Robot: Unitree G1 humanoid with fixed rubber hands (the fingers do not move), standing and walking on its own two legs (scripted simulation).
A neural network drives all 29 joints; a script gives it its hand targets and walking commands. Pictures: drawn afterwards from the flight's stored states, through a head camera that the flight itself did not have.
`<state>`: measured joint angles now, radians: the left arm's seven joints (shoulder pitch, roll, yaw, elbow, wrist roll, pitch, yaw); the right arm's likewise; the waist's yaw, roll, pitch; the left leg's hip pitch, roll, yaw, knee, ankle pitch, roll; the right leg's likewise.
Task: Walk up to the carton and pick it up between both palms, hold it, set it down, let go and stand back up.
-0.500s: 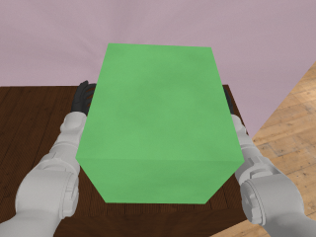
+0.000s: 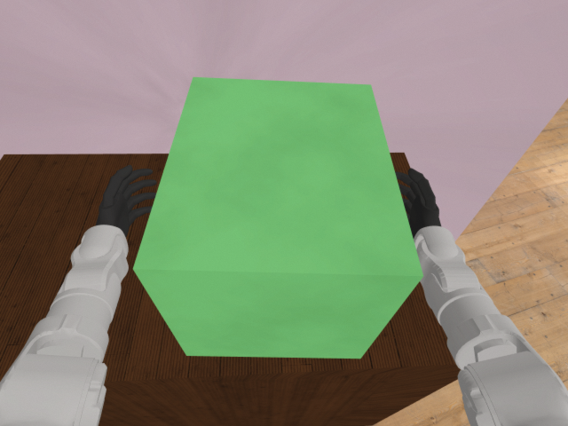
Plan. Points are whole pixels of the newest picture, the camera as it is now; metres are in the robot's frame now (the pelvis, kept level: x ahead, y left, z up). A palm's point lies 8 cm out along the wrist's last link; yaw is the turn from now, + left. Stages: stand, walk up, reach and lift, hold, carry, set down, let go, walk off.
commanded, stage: set down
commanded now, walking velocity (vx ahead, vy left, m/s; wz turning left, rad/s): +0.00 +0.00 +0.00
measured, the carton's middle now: (278, 220) +0.40 +0.03 +0.07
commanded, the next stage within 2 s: none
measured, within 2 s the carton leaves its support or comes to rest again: neither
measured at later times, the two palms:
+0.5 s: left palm (97, 273) +0.31 +0.26 +0.06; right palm (438, 275) +0.32 -0.19 +0.06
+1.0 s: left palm (78, 334) +0.23 +0.25 +0.06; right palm (460, 337) +0.24 -0.20 +0.06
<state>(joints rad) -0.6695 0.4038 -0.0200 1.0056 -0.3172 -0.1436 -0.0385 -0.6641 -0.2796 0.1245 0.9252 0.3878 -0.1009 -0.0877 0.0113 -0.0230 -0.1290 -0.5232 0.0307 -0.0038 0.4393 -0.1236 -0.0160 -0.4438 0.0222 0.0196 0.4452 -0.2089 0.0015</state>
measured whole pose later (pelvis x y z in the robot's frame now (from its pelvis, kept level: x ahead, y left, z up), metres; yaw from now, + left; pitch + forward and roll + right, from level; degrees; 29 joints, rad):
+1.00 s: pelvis +0.00 +0.00 +0.01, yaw -1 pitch -4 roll +0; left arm 0.13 0.31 0.09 0.04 -0.26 0.23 -0.02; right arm 0.17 -0.20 0.01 0.01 0.26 0.13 -0.10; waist 0.05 0.00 0.03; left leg -0.13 0.02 0.02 0.34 -0.12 -0.01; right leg -0.07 0.01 0.04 0.36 -0.21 0.01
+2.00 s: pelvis +0.04 +0.00 +0.01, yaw -2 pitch -4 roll +0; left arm 0.40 0.26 0.06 0.03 -0.15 0.10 -0.01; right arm 0.43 -0.17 0.03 0.06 0.14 -0.02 -0.05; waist 0.05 -0.01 0.08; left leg -0.06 0.03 0.04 0.31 -0.17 -0.02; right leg 0.02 0.01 0.06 0.29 -0.23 0.00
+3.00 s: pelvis -0.02 +0.03 +0.01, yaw -3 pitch -12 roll +0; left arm 0.05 0.19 0.06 0.38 0.06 0.26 -0.06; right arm 0.00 -0.23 -0.06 0.51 0.01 0.09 0.07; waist 0.02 0.03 0.05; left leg -0.03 0.01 0.08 0.38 -0.15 0.03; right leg 0.02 -0.04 0.03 0.41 -0.27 0.01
